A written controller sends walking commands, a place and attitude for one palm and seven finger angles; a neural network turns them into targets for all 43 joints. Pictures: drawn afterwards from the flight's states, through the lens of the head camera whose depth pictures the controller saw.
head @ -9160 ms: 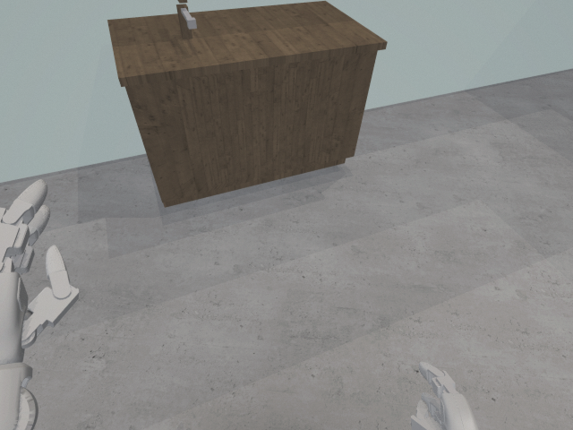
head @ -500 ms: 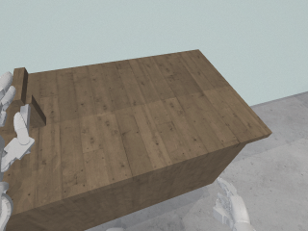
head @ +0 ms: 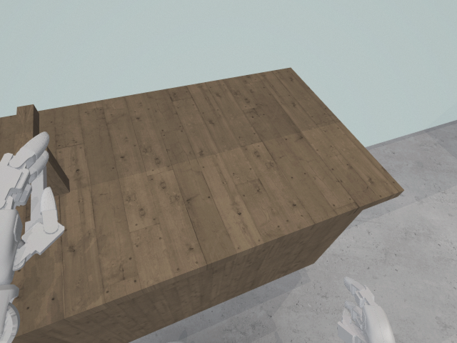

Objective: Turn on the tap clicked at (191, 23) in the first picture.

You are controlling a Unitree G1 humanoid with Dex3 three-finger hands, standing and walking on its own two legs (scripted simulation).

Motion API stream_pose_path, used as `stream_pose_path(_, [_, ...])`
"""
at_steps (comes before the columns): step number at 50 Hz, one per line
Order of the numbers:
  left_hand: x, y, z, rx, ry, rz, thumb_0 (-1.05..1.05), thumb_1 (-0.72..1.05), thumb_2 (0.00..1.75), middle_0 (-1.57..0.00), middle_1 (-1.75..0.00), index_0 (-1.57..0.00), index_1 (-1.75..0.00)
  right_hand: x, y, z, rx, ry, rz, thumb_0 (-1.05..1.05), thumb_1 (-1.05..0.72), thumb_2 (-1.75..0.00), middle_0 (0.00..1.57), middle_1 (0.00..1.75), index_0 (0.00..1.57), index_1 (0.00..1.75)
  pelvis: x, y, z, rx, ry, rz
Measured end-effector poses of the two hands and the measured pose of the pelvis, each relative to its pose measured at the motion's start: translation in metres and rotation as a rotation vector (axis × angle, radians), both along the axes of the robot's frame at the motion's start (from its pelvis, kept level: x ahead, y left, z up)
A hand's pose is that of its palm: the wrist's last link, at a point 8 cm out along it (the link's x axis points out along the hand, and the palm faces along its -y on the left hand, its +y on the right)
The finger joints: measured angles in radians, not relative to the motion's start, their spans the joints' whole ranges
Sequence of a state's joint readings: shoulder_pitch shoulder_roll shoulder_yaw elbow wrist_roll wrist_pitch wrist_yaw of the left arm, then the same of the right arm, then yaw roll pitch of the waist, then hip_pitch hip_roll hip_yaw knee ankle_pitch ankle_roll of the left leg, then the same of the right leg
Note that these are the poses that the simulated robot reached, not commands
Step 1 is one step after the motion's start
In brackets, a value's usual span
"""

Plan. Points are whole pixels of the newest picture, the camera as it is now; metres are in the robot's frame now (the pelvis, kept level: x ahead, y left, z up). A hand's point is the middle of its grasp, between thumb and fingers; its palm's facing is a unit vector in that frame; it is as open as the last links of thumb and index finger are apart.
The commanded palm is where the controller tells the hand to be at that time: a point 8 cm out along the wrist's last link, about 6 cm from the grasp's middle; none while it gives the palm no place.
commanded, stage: come to a stop and stand still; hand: left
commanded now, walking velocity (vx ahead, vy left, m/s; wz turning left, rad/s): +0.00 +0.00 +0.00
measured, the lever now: (39, 229) +0.27 +0.32 +0.04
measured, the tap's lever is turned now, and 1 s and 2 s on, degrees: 0 0 0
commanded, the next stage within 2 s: look again from close up in 0.40 s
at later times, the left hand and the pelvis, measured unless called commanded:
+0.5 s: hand (29, 217) +0.23 +0.26 +0.16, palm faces +0.38 -0.84 -0.39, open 7.4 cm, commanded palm +0.17 +0.29 +0.18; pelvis +0.01 +0.01 +0.00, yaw +2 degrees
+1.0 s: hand (39, 218) +0.23 +0.25 +0.16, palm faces +0.37 -0.83 -0.41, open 7.4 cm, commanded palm +0.16 +0.28 +0.18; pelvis +0.01 +0.00 +0.00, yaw +2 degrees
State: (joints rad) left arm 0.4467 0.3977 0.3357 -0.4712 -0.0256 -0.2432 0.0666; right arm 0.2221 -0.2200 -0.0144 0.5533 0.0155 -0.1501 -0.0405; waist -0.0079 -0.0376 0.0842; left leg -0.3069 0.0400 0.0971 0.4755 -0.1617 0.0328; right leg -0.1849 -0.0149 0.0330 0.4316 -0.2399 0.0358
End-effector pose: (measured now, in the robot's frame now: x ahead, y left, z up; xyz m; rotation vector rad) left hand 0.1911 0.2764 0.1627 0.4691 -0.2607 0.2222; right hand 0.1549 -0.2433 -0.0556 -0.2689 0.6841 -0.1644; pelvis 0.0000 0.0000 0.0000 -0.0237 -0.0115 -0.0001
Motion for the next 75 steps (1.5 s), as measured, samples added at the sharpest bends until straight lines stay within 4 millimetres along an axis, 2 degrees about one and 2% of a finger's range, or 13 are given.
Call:
stream_pose_path(7, [-0.003, 0.034, 0.017, 0.066, -0.091, 0.099, 0.01, 0.89, 0.90, -0.22, -0.30, -0.21, -0.31, -0.001, 0.024, -0.010, 0.009, 0.062, 0.061, 0.02, -0.91, -0.90, 0.20, 0.30, 0.20, 0.30, 0.004, 0.007, -0.001, -0.004, 0.010, 0.025])
stream_pose_path(10, [-0.003, 0.035, 0.020, 0.047, -0.118, 0.120, 0.01, 0.89, 0.90, -0.21, -0.30, -0.21, -0.31, 0.008, 0.038, -0.014, 0.036, 0.063, 0.096, 0.02, -0.91, -0.90, 0.20, 0.30, 0.20, 0.30, 0.008, 0.010, -0.001, -0.008, 0.011, 0.026])
stream_pose_path(16, [0.001, 0.027, 0.013, 0.003, -0.091, 0.098, 0.01, 0.89, 0.90, -0.21, -0.30, -0.21, -0.31, 0.030, 0.057, -0.011, 0.074, 0.015, 0.133, 0.02, -0.91, -0.90, 0.20, 0.30, 0.20, 0.30, 0.012, 0.011, 0.000, -0.007, 0.008, 0.025])
stream_pose_path(21, [0.002, 0.026, 0.011, -0.002, -0.068, 0.092, 0.01, 0.89, 0.90, -0.21, -0.30, -0.21, -0.31, 0.045, 0.059, -0.002, 0.076, -0.031, 0.141, 0.02, -0.91, -0.90, 0.20, 0.30, 0.20, 0.30, 0.013, 0.010, 0.001, -0.010, 0.007, 0.026])
stream_pose_path(27, [-0.002, 0.027, 0.011, -0.009, -0.063, 0.110, 0.01, 0.89, 0.90, -0.21, -0.30, -0.21, -0.31, 0.049, 0.048, 0.004, 0.047, -0.039, 0.133, 0.02, -0.91, -0.90, 0.20, 0.30, 0.20, 0.30, 0.014, 0.009, 0.001, -0.012, 0.008, 0.028])
stream_pose_path(38, [-0.003, 0.022, 0.009, -0.025, -0.050, 0.119, 0.01, 0.89, 0.90, -0.21, -0.30, -0.21, -0.31, 0.034, 0.029, -0.001, 0.023, 0.007, 0.084, 0.02, -0.91, -0.90, 0.20, 0.30, 0.20, 0.30, 0.014, 0.006, 0.002, -0.010, 0.004, 0.033])
stream_pose_path(51, [-0.002, 0.013, 0.015, 0.019, -0.047, 0.092, 0.01, 0.89, 0.90, -0.21, -0.30, -0.21, -0.31, 0.023, 0.030, -0.011, 0.051, 0.040, 0.076, 0.02, -0.91, -0.90, 0.20, 0.30, 0.20, 0.30, 0.011, 0.000, 0.001, -0.010, 0.014, 0.027])
stream_pose_path(63, [-0.029, -0.005, 0.021, 0.077, -0.063, 0.057, 0.01, 0.89, 0.90, -0.21, -0.30, -0.21, -0.31, 0.020, 0.021, -0.016, 0.057, 0.002, 0.111, 0.02, -0.91, -0.90, 0.20, 0.30, 0.20, 0.30, -0.014, -0.013, -0.006, -0.030, 0.027, 0.023])
stream_pose_path(69, [-0.043, -0.003, 0.022, 0.097, -0.114, 0.030, 0.01, 0.89, 0.90, -0.22, -0.30, -0.21, -0.31, 0.002, 0.013, -0.021, 0.011, 0.017, 0.084, 0.02, -0.91, -0.90, 0.20, 0.30, 0.20, 0.30, -0.026, -0.007, -0.011, -0.027, 0.022, 0.030])
stream_pose_path(75, [-0.052, 0.009, 0.026, 0.144, -0.151, 0.031, 0.01, 0.89, 0.90, -0.22, -0.30, -0.21, -0.31, -0.022, 0.019, -0.024, 0.000, 0.035, 0.079, 0.02, -0.91, -0.90, 0.20, 0.30, 0.20, 0.30, -0.044, -0.005, -0.012, -0.035, 0.028, 0.023])
